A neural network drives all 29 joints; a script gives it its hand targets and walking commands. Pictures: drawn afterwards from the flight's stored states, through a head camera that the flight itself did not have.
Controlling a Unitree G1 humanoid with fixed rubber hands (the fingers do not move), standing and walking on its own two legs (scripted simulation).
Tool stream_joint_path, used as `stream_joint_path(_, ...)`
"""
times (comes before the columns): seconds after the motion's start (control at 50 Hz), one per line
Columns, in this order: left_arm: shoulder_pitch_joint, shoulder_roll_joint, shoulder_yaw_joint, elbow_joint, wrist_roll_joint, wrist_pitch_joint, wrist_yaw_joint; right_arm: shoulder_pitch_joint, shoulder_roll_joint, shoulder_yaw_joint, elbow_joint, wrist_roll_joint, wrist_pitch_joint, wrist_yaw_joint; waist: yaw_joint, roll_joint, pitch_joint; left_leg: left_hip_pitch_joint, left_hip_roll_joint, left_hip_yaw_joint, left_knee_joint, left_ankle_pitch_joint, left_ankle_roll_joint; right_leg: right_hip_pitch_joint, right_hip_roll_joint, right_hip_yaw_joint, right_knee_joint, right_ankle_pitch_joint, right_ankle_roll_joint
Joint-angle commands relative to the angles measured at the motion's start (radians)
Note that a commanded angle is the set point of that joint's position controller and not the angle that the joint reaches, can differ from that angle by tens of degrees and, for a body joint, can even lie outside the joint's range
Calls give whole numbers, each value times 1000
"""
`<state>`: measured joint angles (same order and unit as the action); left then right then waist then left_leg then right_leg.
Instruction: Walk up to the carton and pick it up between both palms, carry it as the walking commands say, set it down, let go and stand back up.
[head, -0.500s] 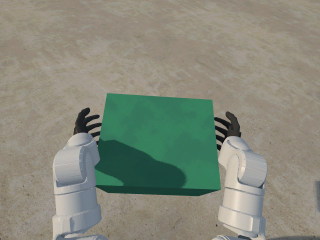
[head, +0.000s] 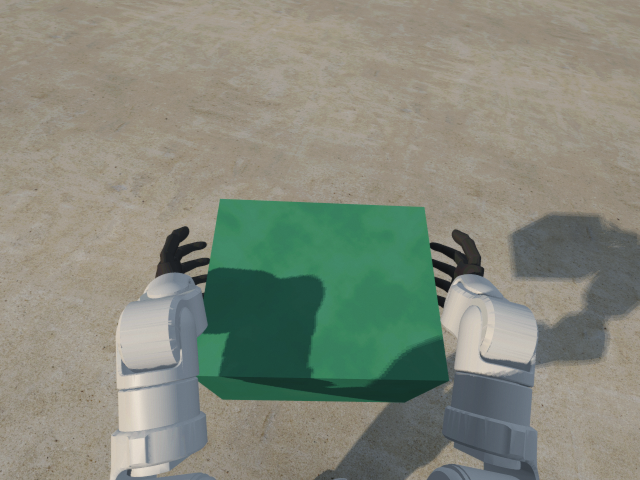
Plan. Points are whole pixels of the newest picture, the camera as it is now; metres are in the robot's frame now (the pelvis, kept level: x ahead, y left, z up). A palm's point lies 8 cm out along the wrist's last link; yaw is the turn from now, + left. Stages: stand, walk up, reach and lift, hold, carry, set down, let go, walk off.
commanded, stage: carry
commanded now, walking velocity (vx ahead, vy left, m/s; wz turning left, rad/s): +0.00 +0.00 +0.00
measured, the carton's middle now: (318, 307) +0.35 +0.00 +0.03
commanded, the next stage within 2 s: none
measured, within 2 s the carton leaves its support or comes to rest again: neither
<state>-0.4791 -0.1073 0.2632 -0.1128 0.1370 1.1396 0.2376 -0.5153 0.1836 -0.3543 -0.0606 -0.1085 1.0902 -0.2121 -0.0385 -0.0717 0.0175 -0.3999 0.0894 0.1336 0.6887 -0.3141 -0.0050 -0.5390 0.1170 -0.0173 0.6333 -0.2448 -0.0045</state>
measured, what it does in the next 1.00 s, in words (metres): walks backwards: right foot, then right foot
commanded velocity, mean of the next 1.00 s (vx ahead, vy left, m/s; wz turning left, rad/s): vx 0.00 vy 0.00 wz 0.00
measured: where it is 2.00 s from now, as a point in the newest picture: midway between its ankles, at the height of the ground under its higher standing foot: outside the picture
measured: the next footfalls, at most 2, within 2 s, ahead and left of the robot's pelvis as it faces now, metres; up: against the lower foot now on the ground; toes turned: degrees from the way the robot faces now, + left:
right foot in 0.08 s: +0.12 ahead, -0.11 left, +0.00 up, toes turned -13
right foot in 0.96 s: -0.11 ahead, -0.25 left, +0.00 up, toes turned +6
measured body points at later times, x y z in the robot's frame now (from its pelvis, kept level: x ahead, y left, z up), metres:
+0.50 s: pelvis -0.06 -0.07 +0.01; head -0.07 -0.04 +0.46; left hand +0.28 +0.05 +0.10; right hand +0.23 -0.28 +0.12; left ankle -0.01 +0.08 -0.72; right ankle +0.08 -0.12 -0.71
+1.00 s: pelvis -0.15 -0.14 -0.03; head -0.19 -0.20 +0.41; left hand +0.23 -0.09 +0.08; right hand +0.15 -0.42 +0.06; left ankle -0.02 +0.07 -0.71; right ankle -0.13 -0.25 -0.73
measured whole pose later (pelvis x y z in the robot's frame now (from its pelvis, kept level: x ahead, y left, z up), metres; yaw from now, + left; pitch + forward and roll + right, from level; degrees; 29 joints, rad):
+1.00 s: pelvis -0.15 -0.14 -0.03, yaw -11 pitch -1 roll +2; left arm -0.59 -0.10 0.28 0.35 0.17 0.99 0.17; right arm -0.62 0.01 -0.29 0.29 -0.17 1.03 -0.17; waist -0.06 0.12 -0.06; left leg -0.53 0.18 0.01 0.87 -0.42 -0.08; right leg -0.46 -0.01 0.04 0.91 -0.44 0.03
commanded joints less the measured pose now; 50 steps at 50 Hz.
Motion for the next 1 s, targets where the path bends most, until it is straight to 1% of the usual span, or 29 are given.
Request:
stream_joint_path(0.0, -928, -936, -761, -197, -372, -75, -206, -894, 876, 840, -179, 403, -32, 247, 41, 340, -622, 356, 356, -262, -194, 639, 110, 103, -119, -27, 130, -248, 42)
stream_joint_path(0.02, -949, -922, -754, -183, -383, -80, -205, -918, 865, 843, -166, 402, -31, 241, 44, 278, -633, 336, 332, -199, -163, 702, 80, 166, -114, -44, 76, -212, 35)
stream_joint_path(0.08, -928, -904, -754, -107, -392, -62, -208, -852, 826, 820, -102, 374, -18, 224, 38, 197, -669, 235, 221, -91, -95, 548, 4, 385, -126, -77, -78, 70, 30)
stream_joint_path(0.12, -875, -924, -735, -3, -394, -49, -219, -852, 790, 801, -75, 347, -8, 217, 50, 12, -711, 25, 114, 11, 72, -27, -46, 608, -315, 99, -66, 670, -29)
stream_joint_path(0.14, -739, -933, -705, 45, -377, -29, -222, -759, 776, 784, -57, 341, 19, 218, 62, -77, -681, -94, 39, 37, 199, -273, -60, 621, -410, 210, -84, 703, -101)
stream_joint_path(0.16, -762, -937, -687, 52, -372, -25, -222, -816, 778, 773, -52, 348, 24, 220, 56, -33, -674, -90, 31, -6, 265, -275, -54, 581, -435, 226, -117, 608, -126)
stream_joint_path(0.22, -870, -902, -637, 33, -333, -32, -206, -950, 821, 791, 7, 390, 36, 238, 53, -46, -611, -85, 25, -58, 245, -199, -24, 466, -416, 199, -224, 263, -130)
stream_joint_path(0.28, -869, -905, -611, -16, -311, -38, -199, -935, 870, 792, 33, 418, 39, 256, 47, -88, -612, 60, -15, -35, 21, -158, 22, 401, -367, 120, -326, 7, -64)
stream_joint_path(0.34, -793, -947, -649, -84, -331, -33, -227, -800, 917, 786, -7, 403, 27, 266, 40, -38, -601, 171, -57, 34, -85, -175, 55, 370, -304, 23, -441, -200, 66)
stream_joint_path(0.4, -939, -960, -710, -155, -367, -58, -242, -893, 916, 800, -85, 394, -9, 264, 36, 52, -575, 217, -21, 31, -270, -145, 70, 384, -235, -74, -441, -154, 154)
stream_joint_path(0.46, -916, -964, -760, -172, -393, -66, -252, -821, 896, 791, -106, 375, -20, 256, 43, 136, -578, 178, 45, -18, -344, -131, 64, 459, -205, -121, -341, -20, 144)
stream_joint_path(0.52, -864, -942, -765, -126, -399, -61, -258, -756, 847, 783, -82, 347, -11, 247, 46, 99, -592, 155, 42, 16, -308, -147, 60, 478, -226, -110, -340, -43, 139)
stream_joint_path(0.6, -803, -939, -749, -84, -398, -38, -268, -725, 808, 770, -98, 331, 6, 242, 43, 46, -551, 171, -23, 107, -309, -250, 59, 444, -226, -126, -453, -155, 227)
stream_joint_path(0.66, -745, -961, -746, -69, -394, -21, -274, -714, 824, 771, -125, 333, 18, 240, 52, 169, -525, 134, 46, 73, -393, -232, 63, 487, -189, -176, -282, -33, 279)
stream_joint_path(0.7, -691, -954, -720, -47, -389, -14, -278, -721, 842, 791, -116, 343, 35, 240, 72, 280, -531, -59, 136, -12, -375, -217, 61, 597, -214, -73, -25, -37, 216)
stream_joint_path(0.72, -675, -931, -701, -51, -386, -8, -276, -689, 845, 794, -74, 339, 53, 243, 90, 241, -521, -173, 128, -18, -293, -243, 38, 636, -256, 23, -32, -116, 160)
stream_joint_path(0.74, -728, -903, -684, -67, -388, -6, -274, -693, 856, 803, -34, 341, 66, 245, 90, 72, -490, -197, 38, 45, -152, -265, 6, 586, -330, 125, -226, -259, 130)
stream_joint_path(0.76, -768, -886, -671, -70, -386, 3, -273, -674, 851, 807, -13, 339, 78, 245, 51, -194, -434, 14, -80, 151, -19, -306, 29, 321, -343, 76, -559, -395, 233)
stream_joint_path(0.78, -666, -909, -665, -60, -371, 17, -283, -581, 860, 819, -38, 340, 83, 247, 16, -315, -434, 269, -131, 248, -2, -312, 48, 163, -276, -121, -730, -339, 428)
stream_joint_path(0.8, -694, -944, -660, -35, -342, 17, -288, -660, 891, 821, -101, 356, 64, 245, -19, -292, -429, 442, -117, 345, -164, -310, 91, 89, -174, -338, -648, -113, 673)
stream_joint_path(0.82, -661, -1007, -700, -16, -345, 18, -290, -664, 928, 798, -163, 327, 37, 232, -67, 258, -466, 242, 168, 209, -563, -279, 233, 211, 10, -513, 358, 81, 858)
stream_joint_path(0.84, -601, -1010, -722, 30, -366, 3, -298, -660, 894, 751, -105, 279, 9, 220, 33, 1129, -425, -509, 586, -390, -551, -228, 294, 302, -256, 198, 1301, -617, 493)
stream_joint_path(0.86, -505, -968, -624, -47, -386, -8, -291, -610, 902, 826, -186, 348, 64, 230, 84, 734, -267, -461, 492, -308, -390, -26, 240, 115, -205, 520, 1306, -850, 251)
stream_joint_path(0.88, -649, -908, -600, -88, -388, -44, -268, -740, 858, 840, -124, 380, 73, 245, 116, 266, -360, -245, 315, -163, -134, 146, 30, 111, -258, 525, 707, -672, 46)
stream_joint_path(0.9, -1000, -557, -249, 263, -37, -217, -252, -1016, 507, 489, 227, 29, -79, 251, 101, -28, -414, 3, 217, -95, -41, 215, -46, 86, -231, 313, 52, -427, -10)
stream_joint_path(0.92, -971, -478, -249, 531, -178, -191, -261, -867, 541, 538, 578, 159, -60, 246, 72, -167, -409, 63, 146, -56, 12, 18, -36, 204, -162, 87, -302, -130, 18)
stream_joint_path(0.94, -933, -829, -594, 180, -383, -179, -261, -934, 891, 889, 227, 441, -54, 257, 63, -214, -394, -82, 66, -85, 185, -152, -35, 388, -139, 13, -265, 37, 89)
stream_joint_path(0.96, -903, -543, -244, 531, -133, -263, -275, -911, 595, 556, 578, 178, -135, 266, 44, -451, -450, -246, -50, -80, 372, -317, -54, 459, -418, 332, -247, 482, 85)
stream_joint_path(0.98, -683, -894, -577, 180, -371, -242, -274, -796, 927, 907, 227, 449, -120, 282, 39, -386, -509, -125, -50, -179, 379, -308, -50, 262, -433, 419, -266, 303, 45)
